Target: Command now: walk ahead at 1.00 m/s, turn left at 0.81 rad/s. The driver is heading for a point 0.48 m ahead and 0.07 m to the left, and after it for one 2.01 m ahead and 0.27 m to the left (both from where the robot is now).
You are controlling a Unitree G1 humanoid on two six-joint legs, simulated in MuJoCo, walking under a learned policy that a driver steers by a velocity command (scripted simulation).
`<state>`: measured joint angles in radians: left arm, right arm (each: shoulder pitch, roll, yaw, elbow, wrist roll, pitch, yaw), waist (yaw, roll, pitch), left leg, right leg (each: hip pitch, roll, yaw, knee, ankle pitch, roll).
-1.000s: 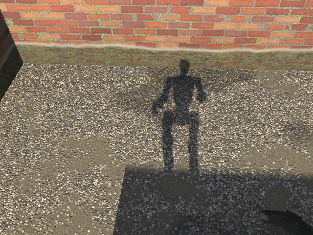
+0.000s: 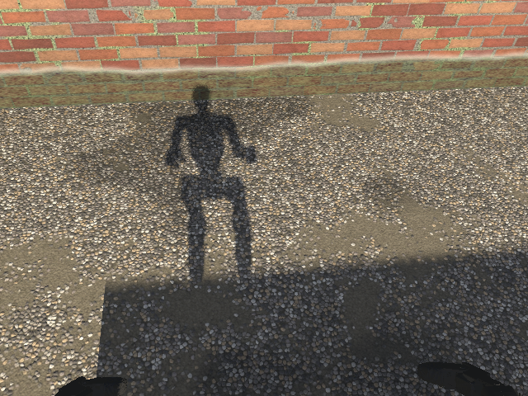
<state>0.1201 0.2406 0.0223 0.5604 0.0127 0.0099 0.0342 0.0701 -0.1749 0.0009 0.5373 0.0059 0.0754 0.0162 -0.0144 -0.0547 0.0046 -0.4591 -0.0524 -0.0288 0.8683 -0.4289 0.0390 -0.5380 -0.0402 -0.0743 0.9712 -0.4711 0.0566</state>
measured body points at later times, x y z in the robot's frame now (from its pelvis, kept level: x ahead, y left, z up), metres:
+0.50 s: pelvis +0.01 -0.01 +0.01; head +0.02 +0.01 +0.46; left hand +0.04 +0.28 -0.09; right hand +0.34 -0.12 -0.02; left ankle +0.02 +0.12 -0.68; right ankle +0.08 -0.12 -0.70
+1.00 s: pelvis +0.01 +0.03 +0.02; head +0.02 +0.03 +0.47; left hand +0.17 +0.30 -0.03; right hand +0.30 -0.09 -0.04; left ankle +0.01 +0.12 -0.70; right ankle +0.04 -0.06 -0.70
